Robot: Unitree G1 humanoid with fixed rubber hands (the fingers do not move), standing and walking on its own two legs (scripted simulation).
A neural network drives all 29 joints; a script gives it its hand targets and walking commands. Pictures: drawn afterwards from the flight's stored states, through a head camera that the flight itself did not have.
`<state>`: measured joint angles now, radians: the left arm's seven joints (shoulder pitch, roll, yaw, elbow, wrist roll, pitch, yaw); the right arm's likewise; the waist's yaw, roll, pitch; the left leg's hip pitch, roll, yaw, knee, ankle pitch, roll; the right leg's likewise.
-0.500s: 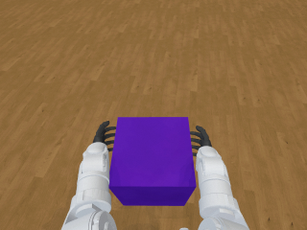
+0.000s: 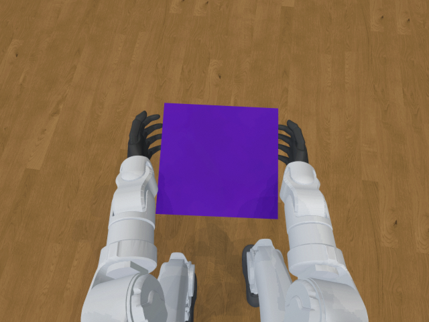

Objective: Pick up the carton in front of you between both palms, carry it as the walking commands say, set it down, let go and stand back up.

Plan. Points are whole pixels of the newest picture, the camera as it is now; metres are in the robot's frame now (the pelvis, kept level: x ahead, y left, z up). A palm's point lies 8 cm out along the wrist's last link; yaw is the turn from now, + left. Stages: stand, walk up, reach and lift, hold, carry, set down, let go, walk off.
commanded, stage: set down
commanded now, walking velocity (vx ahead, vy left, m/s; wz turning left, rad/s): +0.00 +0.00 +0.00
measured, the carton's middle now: (217, 168) +0.43 -0.01 -0.16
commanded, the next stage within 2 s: none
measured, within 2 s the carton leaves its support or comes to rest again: rests again in 1.12 s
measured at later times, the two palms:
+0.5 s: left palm (173, 168) +0.45 +0.10 -0.22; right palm (289, 171) +0.43 -0.19 -0.23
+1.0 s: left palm (189, 174) +0.48 +0.07 -0.37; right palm (285, 175) +0.46 -0.22 -0.38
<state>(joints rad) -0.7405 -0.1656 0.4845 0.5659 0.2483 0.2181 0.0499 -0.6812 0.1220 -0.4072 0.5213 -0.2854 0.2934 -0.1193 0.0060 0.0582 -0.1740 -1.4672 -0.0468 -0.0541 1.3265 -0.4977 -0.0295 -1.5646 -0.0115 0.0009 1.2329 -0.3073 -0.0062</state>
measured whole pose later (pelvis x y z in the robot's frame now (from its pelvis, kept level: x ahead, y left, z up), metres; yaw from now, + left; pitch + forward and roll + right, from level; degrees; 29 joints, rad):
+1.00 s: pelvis -0.04 +0.00 -0.23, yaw +4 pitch +44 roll +4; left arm -1.20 0.00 0.36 0.79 0.06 0.16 0.21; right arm -1.23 -0.26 -0.24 0.89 -0.06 0.24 -0.08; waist -0.09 0.09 0.11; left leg -2.23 -0.10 -0.01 2.09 -0.63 -0.06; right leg -2.37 -0.02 0.05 1.99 -0.39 0.00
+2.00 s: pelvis -0.04 +0.01 -0.25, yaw +4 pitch +41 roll +1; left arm -1.36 0.03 0.41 0.96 0.19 0.09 0.06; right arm -1.36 -0.36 -0.41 1.11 -0.11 0.13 0.06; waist -0.09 0.06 0.21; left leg -2.28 -0.14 -0.02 2.19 -0.63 -0.06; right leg -2.39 -0.05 0.05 2.07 -0.40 0.01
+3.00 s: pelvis -0.03 +0.00 -0.14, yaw +3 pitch +44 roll +5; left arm -1.07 0.16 0.21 0.78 -0.04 0.15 0.15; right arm -1.07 -0.36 -0.28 0.87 0.07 0.11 0.02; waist -0.08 0.04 0.00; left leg -1.98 -0.08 -0.01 1.82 -0.62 -0.05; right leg -2.12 -0.01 0.06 1.74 -0.40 0.00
